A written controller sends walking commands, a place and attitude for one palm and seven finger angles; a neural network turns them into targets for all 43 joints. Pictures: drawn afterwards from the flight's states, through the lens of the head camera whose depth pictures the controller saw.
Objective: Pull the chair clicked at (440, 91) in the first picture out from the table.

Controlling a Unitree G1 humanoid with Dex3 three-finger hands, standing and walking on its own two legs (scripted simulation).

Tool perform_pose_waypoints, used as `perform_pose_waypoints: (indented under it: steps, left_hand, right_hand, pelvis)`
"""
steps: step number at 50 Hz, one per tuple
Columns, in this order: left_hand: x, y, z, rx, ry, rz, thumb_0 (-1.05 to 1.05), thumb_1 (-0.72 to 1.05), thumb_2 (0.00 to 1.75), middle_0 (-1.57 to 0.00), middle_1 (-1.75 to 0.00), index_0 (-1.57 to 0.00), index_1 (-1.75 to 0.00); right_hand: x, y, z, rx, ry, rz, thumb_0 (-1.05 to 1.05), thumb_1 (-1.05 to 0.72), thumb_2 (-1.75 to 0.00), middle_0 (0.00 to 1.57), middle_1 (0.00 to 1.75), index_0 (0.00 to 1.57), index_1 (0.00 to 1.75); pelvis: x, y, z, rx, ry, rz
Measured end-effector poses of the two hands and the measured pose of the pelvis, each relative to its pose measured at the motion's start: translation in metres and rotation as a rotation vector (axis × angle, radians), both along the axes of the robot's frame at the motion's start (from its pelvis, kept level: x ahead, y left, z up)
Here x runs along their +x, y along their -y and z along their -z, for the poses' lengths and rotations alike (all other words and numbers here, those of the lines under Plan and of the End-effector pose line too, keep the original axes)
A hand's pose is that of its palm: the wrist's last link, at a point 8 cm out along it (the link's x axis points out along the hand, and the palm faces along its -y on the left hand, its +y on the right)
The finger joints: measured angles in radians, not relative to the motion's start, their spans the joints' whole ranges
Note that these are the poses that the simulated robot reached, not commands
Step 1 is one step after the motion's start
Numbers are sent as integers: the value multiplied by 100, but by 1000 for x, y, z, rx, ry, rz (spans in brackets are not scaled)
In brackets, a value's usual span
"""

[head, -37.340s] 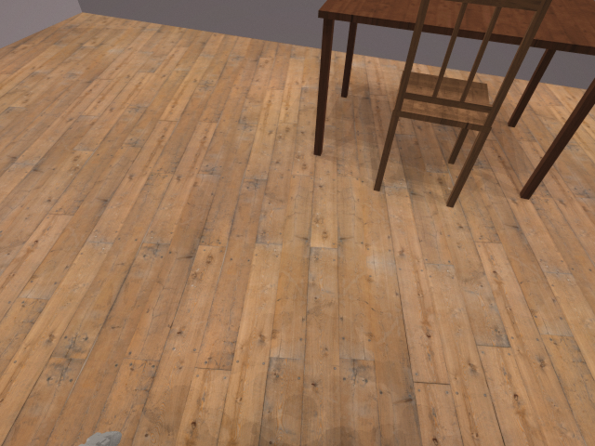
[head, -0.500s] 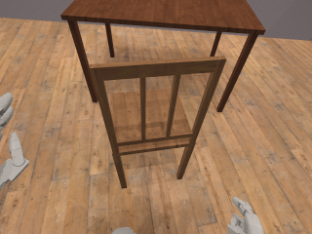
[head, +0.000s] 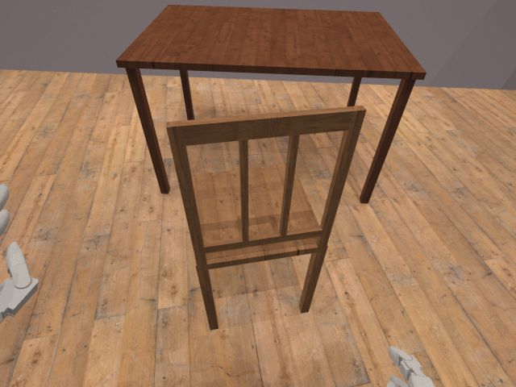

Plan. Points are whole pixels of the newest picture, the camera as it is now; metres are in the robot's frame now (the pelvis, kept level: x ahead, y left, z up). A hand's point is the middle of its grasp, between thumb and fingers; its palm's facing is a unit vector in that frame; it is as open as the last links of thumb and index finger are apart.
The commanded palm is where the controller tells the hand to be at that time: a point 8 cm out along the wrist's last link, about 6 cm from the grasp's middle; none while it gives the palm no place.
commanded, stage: stop stepping back and stand still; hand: left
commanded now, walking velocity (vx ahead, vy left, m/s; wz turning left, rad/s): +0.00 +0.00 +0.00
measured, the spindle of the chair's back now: (244, 196) +0.55 +0.07 -0.05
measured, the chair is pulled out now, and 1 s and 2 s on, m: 0.50 0.50 0.50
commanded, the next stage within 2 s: let the arm hang, fingers relaxed in 0.74 s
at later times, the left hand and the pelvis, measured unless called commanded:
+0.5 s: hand (50, 256) +0.23 +0.27 +0.15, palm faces +0.41 -0.80 -0.44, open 7.4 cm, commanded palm +0.17 +0.31 +0.18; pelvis +0.03 +0.01 +0.01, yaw +0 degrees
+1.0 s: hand (112, 340) +0.21 +0.26 -0.07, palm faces +0.13 -0.92 -0.38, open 7.4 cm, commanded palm none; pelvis +0.04 +0.03 -0.01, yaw +1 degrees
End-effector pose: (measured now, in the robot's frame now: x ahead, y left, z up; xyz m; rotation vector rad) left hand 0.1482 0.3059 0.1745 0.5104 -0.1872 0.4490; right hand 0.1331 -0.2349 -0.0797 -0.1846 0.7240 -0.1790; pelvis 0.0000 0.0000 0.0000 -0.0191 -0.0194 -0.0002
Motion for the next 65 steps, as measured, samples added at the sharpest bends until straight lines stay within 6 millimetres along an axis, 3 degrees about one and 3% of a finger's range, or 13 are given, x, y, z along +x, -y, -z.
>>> perform_pose_waypoints:
  steps: [9, 24, 42, 44, 48, 51, 54, 56, 60, 65]
  left_hand:
    - [17, 9, -3, -10, 6, 52, 1, 89, 90, -22, -30, -21, -30]
    - [40, -4, 2, -14, -46, 39, 1, 89, 90, -22, -30, -21, -30]
    - [55, -12, 0, -5, -50, 54, 1, 89, 90, -22, -30, -21, -30]
    - [62, -15, 26, -1, -135, 66, 1, 90, 90, -21, -30, -21, -30]
    - [62, -15, 149, -220, -571, 1, 0, 90, 90, -20, -30, -20, -30]
    - [28, 14, 238, -391, -928, -24, 0, 91, 90, -20, -30, -20, -30]
    - [-21, 57, 293, -535, -1193, -5, 1, 91, 90, -20, -30, -20, -30]
    - [-50, 76, 311, -625, -1279, -32, 0, 94, 90, -20, -30, -20, -30]
    - [-77, 65, 316, -629, -1338, -102, -4, 102, 90, -21, -30, -21, -30]
    - [-107, 51, 310, -582, -1442, -161, -3, 98, 90, -21, -30, -21, -30]
  right_hand:
    - [21, 2, -12, -26, 28, -13, 1, -90, -90, 20, 30, 20, 30]
    - [63, -13, -17, -11, 38, -26, 1, -90, -90, 20, 30, 20, 30]
    - [74, -26, -16, -1, 13, -20, 1, -90, -90, 20, 30, 21, 30]
    - [72, -24, -7, 9, -1, -61, 1, -90, -90, 20, 30, 20, 30]
    - [52, -17, 24, 28, -123, -74, 1, -90, -90, 20, 30, 20, 30]
    - [24, -14, 39, 35, -230, -42, 1, -91, -90, 20, 30, 20, 30]
    - [-12, -11, 45, 25, -355, -5, 1, -91, -90, 20, 30, 20, 30]
    - [-37, -10, 45, 14, -438, 16, 1, -91, -90, 20, 30, 20, 30]
    - [-80, -9, 46, 10, -582, 42, 1, -91, -90, 20, 30, 20, 30]
    - [-112, -11, 53, 47, -666, 81, 1, -91, -90, 20, 30, 20, 30]
  pelvis:
    - [11, -2, -3, 3, -2, 3]
    - [33, -11, -5, 3, -9, 1]
    - [45, -20, -6, 3, -15, 5]
    - [42, -22, -3, 0, -33, -11]
    - [38, -25, 6, 12, -54, -18]
    - [37, -25, 8, 15, -48, -14]
    - [37, -22, 7, 17, -33, -8]
    - [36, -19, 5, 15, -24, -8]
    - [32, -14, 0, 8, -14, -11]
    - [31, -12, -3, 6, -11, -5]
